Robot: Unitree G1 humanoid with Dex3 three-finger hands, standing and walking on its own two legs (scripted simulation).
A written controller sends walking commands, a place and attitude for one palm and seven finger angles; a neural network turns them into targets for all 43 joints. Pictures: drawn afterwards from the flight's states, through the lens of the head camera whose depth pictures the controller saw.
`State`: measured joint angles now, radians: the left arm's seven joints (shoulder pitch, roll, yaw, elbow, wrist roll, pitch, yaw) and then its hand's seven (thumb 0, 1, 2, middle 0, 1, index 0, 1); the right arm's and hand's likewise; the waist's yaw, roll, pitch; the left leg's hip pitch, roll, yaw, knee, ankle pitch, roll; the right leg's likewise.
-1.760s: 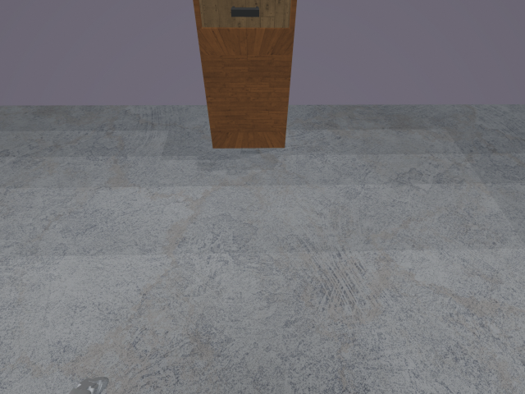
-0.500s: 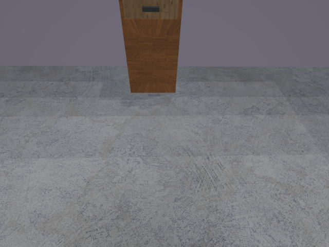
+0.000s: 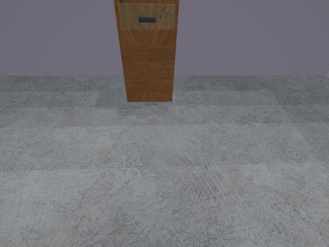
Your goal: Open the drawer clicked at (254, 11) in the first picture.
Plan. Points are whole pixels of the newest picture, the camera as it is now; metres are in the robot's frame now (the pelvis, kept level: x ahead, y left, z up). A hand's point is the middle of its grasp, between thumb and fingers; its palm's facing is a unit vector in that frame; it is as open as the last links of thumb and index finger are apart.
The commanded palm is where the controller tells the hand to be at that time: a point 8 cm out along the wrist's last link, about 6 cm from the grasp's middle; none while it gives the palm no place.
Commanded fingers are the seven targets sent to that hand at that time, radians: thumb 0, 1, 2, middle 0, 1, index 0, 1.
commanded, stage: walk to a spot facing it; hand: left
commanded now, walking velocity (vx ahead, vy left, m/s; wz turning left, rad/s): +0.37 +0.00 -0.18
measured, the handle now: (147, 18) +1.50 +0.23 +0.00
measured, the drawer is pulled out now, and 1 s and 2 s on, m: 0.00 0.00 0.00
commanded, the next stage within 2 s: turn to face it in 1.40 s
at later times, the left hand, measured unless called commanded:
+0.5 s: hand (125, 195) +0.33 +0.16 -0.19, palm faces -0.14 -0.97 -0.18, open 7.4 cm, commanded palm none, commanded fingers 0.00 0.90 0.90 -0.20 -0.30 -0.20 -0.30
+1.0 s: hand (122, 183) +0.37 +0.18 -0.20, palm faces -0.01 -0.99 -0.12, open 7.4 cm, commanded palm none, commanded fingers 0.00 0.90 0.90 -0.20 -0.30 -0.20 -0.30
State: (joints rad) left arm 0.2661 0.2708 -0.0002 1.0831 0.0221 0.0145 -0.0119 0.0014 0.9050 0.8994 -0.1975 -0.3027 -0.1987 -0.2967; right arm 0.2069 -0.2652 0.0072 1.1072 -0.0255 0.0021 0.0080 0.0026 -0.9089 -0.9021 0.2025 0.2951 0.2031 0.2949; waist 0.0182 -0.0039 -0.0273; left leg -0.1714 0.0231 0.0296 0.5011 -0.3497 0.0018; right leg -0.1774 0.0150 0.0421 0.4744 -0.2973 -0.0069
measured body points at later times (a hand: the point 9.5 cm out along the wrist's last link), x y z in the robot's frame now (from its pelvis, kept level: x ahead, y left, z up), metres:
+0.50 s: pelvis +0.19 -0.01 -0.03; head +0.24 -0.01 +0.42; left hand +0.33 +0.21 -0.17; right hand -0.01 -0.18 -0.15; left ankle -0.02 +0.12 -0.72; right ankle +0.30 -0.10 -0.74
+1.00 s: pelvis +0.41 +0.01 -0.01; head +0.43 +0.04 +0.43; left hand +0.37 +0.23 -0.18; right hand +0.49 -0.23 -0.14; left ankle +0.49 +0.11 -0.74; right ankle +0.31 -0.10 -0.72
